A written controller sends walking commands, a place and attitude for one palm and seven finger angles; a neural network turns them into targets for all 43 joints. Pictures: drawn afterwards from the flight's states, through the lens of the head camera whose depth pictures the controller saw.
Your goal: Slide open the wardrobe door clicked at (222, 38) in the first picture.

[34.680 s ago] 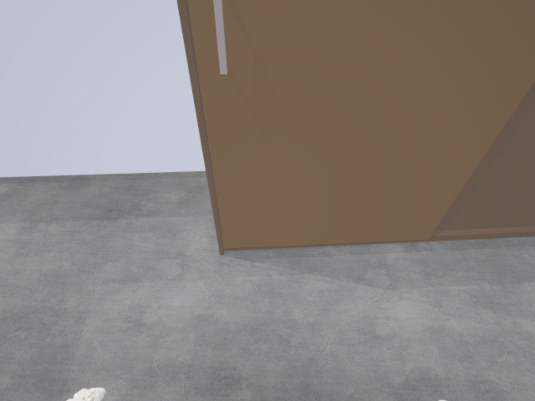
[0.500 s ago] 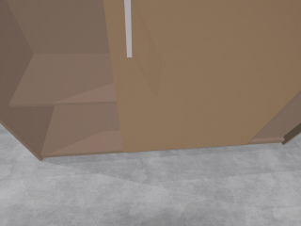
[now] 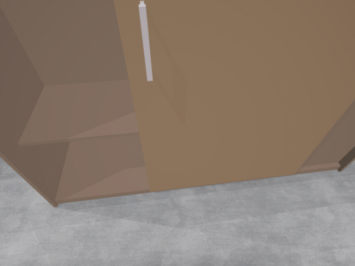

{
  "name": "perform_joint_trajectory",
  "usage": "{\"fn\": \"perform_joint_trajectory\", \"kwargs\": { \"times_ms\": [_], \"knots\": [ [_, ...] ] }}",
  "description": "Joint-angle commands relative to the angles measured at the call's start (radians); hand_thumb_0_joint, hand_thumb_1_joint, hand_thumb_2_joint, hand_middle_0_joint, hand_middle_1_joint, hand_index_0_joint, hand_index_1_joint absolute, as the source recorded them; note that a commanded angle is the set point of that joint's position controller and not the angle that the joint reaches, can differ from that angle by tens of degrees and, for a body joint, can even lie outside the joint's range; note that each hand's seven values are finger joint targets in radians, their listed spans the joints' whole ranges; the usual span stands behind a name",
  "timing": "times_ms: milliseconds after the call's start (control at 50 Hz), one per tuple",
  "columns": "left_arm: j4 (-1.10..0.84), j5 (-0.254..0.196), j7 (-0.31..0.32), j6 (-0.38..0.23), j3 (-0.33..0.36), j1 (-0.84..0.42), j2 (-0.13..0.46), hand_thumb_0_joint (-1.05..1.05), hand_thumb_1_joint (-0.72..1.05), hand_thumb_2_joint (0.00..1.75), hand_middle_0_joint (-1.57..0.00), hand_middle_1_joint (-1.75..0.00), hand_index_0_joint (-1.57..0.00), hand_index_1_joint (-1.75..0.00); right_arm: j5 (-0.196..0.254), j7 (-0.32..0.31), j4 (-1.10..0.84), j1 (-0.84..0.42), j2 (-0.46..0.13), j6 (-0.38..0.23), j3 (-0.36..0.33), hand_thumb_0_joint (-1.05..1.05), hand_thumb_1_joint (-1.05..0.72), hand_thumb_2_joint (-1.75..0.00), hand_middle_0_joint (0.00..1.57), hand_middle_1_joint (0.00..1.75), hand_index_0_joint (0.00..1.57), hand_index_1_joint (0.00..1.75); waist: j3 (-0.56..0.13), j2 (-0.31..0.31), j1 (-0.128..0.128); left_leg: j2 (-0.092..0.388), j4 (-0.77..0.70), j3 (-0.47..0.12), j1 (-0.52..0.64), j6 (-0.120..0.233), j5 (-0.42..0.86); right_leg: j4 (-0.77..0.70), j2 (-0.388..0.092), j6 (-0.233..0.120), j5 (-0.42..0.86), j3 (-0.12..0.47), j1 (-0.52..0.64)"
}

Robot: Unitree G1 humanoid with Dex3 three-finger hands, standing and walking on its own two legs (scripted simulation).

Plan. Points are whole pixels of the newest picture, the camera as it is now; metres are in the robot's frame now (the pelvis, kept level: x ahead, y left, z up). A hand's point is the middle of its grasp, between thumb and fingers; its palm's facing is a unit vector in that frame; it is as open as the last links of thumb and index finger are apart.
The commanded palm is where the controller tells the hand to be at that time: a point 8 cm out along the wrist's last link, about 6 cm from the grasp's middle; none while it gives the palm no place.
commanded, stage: let the arm hang, fingers relaxed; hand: left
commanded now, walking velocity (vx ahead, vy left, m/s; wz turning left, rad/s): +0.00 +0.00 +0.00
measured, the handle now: (146, 44) +0.62 +0.12 +0.20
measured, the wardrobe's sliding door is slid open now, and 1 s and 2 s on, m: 0.55 0.55 0.55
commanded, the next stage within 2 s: look to check the result in 0.20 s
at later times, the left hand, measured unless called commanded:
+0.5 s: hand out of the picture +0.01 +0.17 -0.18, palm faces +0.03 -0.98 -0.19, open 7.4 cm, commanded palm none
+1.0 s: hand out of the picture +0.03 +0.17 -0.17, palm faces +0.02 -0.98 -0.19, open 7.3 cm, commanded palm none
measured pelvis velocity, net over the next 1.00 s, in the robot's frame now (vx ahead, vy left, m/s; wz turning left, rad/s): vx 0.02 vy -0.01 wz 0.00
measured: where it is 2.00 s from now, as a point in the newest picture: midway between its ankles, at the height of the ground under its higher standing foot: outside the picture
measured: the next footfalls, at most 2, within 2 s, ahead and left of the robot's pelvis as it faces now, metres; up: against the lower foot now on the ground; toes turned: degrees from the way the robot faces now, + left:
none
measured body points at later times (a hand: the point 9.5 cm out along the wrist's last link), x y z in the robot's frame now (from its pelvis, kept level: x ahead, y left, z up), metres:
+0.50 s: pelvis +0.01 +0.00 +0.00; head +0.03 +0.00 +0.45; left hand +0.01 +0.22 -0.16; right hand +0.02 -0.22 -0.16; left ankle +0.00 +0.10 -0.74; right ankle +0.01 -0.11 -0.74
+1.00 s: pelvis +0.02 -0.01 +0.00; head +0.04 -0.01 +0.45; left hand +0.03 +0.22 -0.16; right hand +0.03 -0.23 -0.16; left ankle +0.00 +0.10 -0.74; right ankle +0.01 -0.11 -0.74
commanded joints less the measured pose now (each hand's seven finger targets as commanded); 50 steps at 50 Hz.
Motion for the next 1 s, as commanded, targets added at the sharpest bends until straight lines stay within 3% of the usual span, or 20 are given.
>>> {"fn": "perform_joint_trajectory", "kwargs": {
  "times_ms": [0,40,260,440,800,900,980],
  "knots": [
    [-0.026,0.0,0.0,-0.011,0.019,0.061,0.11,0.0,0.9,0.9,-0.2,-0.3,-0.2,-0.3,0.004,-0.011,-0.028,0.049,-0.094,-0.013,-0.024,0.0,-0.9,-0.9,0.2,0.3,0.2,0.3,0.035,0.006,0.01,0.114,-0.098,-0.108,-0.063,0.022,0.077,-0.094,-0.093,-0.019,0.008,0.107,0.026],
    [-0.028,-0.001,-0.002,-0.012,0.02,0.056,0.109,0.0,0.9,0.9,-0.2,-0.3,-0.2,-0.3,0.003,-0.012,-0.027,0.049,-0.095,-0.016,-0.022,0.0,-0.9,-0.9,0.2,0.3,0.2,0.3,0.026,0.024,0.008,0.117,-0.1,-0.111,-0.064,0.022,0.102,-0.087,-0.095,-0.018,0.038,0.109,0.04],
    [-0.025,-0.002,-0.001,-0.015,0.019,0.047,0.111,0.0,0.9,0.9,-0.2,-0.3,-0.2,-0.3,0.006,-0.013,-0.023,0.04,-0.104,-0.016,-0.022,0.0,-0.9,-0.9,0.2,0.3,0.2,0.3,0.019,-0.015,0.004,0.115,-0.094,-0.107,-0.028,0.018,0.142,-0.093,-0.098,-0.017,0.069,0.107,0.048],
    [-0.014,-0.003,0.0,-0.015,0.017,0.058,0.106,0.0,0.9,0.9,-0.2,-0.3,-0.2,-0.3,0.007,-0.015,-0.015,0.031,-0.104,-0.017,-0.021,0.0,-0.9,-0.9,0.2,0.3,0.2,0.3,0.01,-0.002,0.005,0.119,-0.093,-0.103,-0.003,0.02,0.163,-0.094,-0.099,-0.015,0.089,0.105,0.051],
    [-0.009,-0.004,0.003,-0.018,0.015,0.059,0.111,0.0,0.9,0.9,-0.2,-0.3,-0.2,-0.3,0.01,-0.017,-0.004,0.035,-0.102,-0.017,-0.018,0.0,-0.9,-0.9,0.2,0.3,0.2,0.3,0.025,-0.022,0.006,0.121,-0.095,-0.094,0.011,0.013,0.187,-0.106,-0.099,-0.016,0.118,0.102,0.063],
    [-0.009,-0.004,0.002,-0.017,0.015,0.059,0.11,0.0,0.9,0.9,-0.2,-0.3,-0.2,-0.3,0.009,-0.018,0.002,0.033,-0.101,-0.016,-0.018,0.0,-0.9,-0.9,0.2,0.3,0.2,0.3,0.037,-0.001,0.007,0.121,-0.099,-0.093,0.01,0.012,0.175,-0.112,-0.098,-0.016,0.104,0.105,0.057],
    [-0.009,-0.005,0.002,-0.019,0.016,0.055,0.111,0.0,0.9,0.9,-0.2,-0.3,-0.2,-0.3,0.008,-0.018,0.004,0.034,-0.102,-0.019,-0.018,0.0,-0.9,-0.9,0.2,0.3,0.2,0.3,0.011,-0.003,0.005,0.121,-0.098,-0.093,0.021,0.012,0.202,-0.102,-0.101,-0.017,0.144,0.109,0.077]
  ]
}}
